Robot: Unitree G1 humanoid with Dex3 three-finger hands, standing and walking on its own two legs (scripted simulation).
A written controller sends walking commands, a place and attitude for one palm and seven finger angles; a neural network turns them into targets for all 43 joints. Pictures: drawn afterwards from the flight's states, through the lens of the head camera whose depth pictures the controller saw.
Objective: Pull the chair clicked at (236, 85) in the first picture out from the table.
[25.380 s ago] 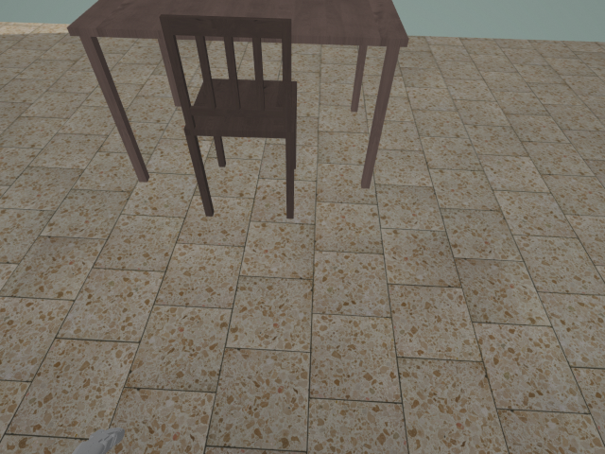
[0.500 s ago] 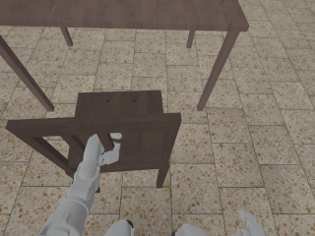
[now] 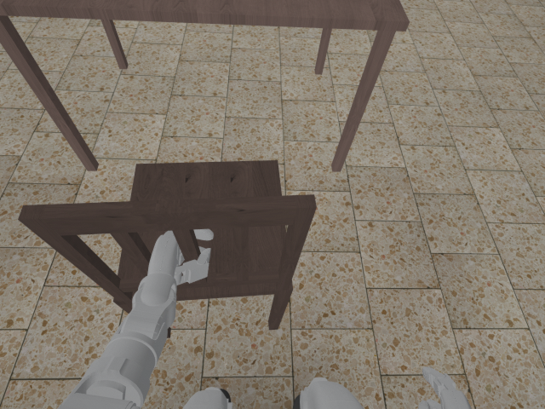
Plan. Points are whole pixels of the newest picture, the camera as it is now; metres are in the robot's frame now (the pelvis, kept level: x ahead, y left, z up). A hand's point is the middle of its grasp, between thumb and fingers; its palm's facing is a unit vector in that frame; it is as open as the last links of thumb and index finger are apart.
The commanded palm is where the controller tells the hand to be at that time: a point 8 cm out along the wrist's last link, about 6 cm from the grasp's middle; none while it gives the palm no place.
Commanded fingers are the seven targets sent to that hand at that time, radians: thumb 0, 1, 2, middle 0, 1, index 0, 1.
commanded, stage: step backward, pulling the chair out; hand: left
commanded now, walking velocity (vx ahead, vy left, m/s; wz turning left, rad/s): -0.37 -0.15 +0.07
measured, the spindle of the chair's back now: (192, 256) +0.36 +0.14 -0.10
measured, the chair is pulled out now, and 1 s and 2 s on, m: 0.49 0.71 0.71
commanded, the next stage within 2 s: stop walking, hand still on the chair in 0.10 s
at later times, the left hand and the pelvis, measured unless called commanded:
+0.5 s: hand (207, 375) +0.17 +0.10 -0.07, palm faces +0.04 -0.99 -0.15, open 5.6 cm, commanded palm +0.15 +0.15 -0.06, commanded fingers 0.00 0.90 0.90 -0.50 -1.45 -0.50 -1.45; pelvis -0.13 -0.04 +0.00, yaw +0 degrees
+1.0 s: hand out of the picture +0.13 +0.10 -0.07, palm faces +0.05 -0.99 -0.16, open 5.6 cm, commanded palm +0.10 +0.15 -0.06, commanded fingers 0.00 0.90 0.90 -0.50 -1.45 -0.50 -1.45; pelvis -0.11 -0.04 +0.00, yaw -1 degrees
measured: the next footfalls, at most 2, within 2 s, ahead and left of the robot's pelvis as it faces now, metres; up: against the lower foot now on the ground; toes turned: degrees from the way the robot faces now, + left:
right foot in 0.16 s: -0.05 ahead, -0.18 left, +0.00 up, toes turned -2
left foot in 0.42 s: -0.07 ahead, +0.08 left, +0.00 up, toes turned +1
